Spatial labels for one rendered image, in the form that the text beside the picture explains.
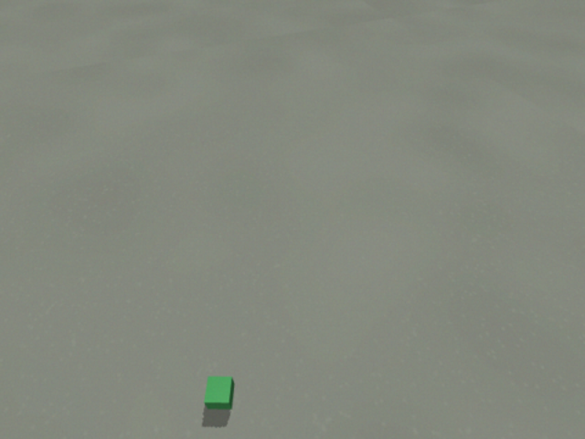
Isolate cube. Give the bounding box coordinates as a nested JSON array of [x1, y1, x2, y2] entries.
[[204, 376, 235, 410]]

